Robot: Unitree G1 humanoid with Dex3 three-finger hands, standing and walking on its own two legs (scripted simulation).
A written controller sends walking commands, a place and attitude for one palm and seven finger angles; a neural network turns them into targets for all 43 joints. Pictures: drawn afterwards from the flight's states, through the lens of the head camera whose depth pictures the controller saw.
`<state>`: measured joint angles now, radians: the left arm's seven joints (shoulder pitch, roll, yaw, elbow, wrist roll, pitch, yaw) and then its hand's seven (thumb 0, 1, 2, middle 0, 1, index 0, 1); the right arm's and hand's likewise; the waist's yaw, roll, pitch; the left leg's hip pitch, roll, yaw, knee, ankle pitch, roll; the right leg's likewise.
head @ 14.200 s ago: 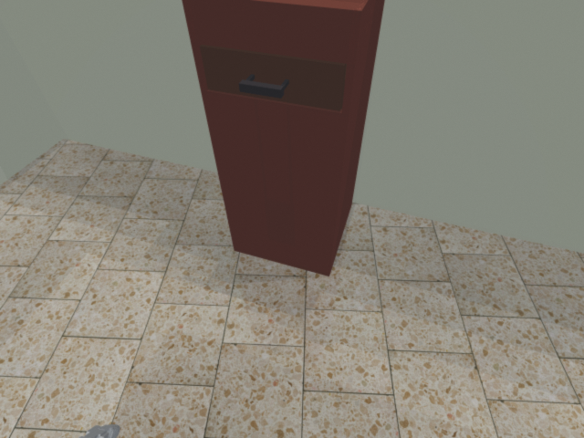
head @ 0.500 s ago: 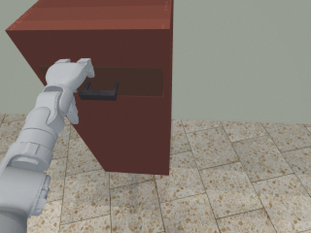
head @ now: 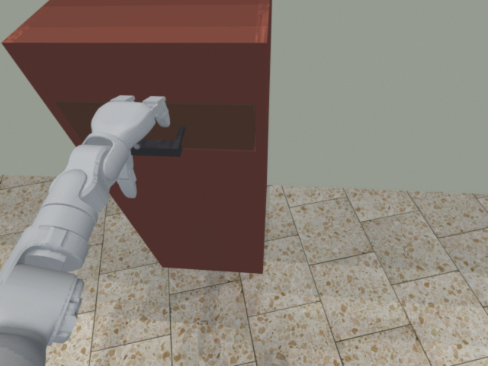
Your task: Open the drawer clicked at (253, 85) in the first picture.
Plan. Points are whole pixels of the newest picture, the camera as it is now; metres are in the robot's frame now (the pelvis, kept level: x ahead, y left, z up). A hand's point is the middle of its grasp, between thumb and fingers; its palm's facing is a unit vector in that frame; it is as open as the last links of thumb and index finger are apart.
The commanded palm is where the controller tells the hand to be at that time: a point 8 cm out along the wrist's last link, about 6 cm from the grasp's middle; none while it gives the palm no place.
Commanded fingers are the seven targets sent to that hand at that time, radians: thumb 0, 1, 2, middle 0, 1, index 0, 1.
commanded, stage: move the hooked fingers above the handle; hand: left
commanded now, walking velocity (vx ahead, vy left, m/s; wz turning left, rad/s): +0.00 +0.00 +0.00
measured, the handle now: (155, 139) +0.52 +0.20 +0.06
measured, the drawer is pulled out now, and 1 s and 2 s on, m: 0.00 0.00 0.00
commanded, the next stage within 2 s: lower the fingers behind the handle in 0.06 s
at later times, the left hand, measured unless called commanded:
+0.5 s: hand (145, 149) +0.46 +0.19 +0.10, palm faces -0.03 -0.03 -1.00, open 13.8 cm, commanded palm +0.44 +0.22 +0.15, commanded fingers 0.00 -0.50 0.30 -0.30 -1.20 -0.30 -1.20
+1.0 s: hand (140, 161) +0.45 +0.21 +0.07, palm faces -0.02 +0.00 -1.00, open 13.8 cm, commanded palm +0.44 +0.22 +0.12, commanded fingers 0.00 -0.50 0.30 -0.30 -1.20 -0.30 -1.20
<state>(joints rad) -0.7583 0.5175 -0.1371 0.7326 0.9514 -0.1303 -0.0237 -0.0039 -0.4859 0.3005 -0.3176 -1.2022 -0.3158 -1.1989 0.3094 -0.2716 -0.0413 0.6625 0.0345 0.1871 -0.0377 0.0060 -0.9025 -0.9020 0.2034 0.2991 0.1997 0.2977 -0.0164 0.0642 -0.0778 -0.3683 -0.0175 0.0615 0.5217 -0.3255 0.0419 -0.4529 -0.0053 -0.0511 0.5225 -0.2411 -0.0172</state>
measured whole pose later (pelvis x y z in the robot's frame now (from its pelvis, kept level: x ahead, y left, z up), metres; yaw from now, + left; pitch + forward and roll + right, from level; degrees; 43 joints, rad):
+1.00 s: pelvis -0.01 +0.00 -0.01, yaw +0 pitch +13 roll +0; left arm -0.75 0.50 -0.07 0.88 1.05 -0.15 0.20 0.00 -0.49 0.30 -0.32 -1.21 -0.32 -1.20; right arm 0.30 -0.27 -0.06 0.67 0.01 0.16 -0.02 0.00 -0.90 -0.90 0.20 0.30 0.20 0.30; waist -0.04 0.05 -0.10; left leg -0.49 -0.01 0.07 0.62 -0.36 0.04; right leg -0.58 0.00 -0.04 0.61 -0.27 -0.02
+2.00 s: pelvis -0.01 +0.00 -0.01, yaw -1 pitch +15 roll +0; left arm -0.76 0.48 -0.06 0.95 1.07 -0.12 0.25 0.00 -0.41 0.33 -0.31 -1.21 -0.32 -1.21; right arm 0.31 -0.26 -0.05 0.68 0.01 0.14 -0.03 0.00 -0.90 -0.90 0.20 0.30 0.20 0.30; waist -0.06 0.05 -0.11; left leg -0.55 0.00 0.07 0.66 -0.37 0.04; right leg -0.63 0.00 -0.04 0.64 -0.27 -0.02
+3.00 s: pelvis +0.00 +0.00 -0.01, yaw -3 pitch +15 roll +0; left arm -0.59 0.48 0.00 0.78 1.05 -0.12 0.24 0.01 0.72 0.79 -0.31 -1.35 -0.37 -1.32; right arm 0.30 -0.26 -0.06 0.65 0.01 0.16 -0.02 0.01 -0.90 -0.90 0.20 0.30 0.20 0.30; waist -0.06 0.06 -0.12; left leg -0.49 0.01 0.10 0.61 -0.38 0.04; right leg -0.59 0.02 -0.01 0.61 -0.27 -0.02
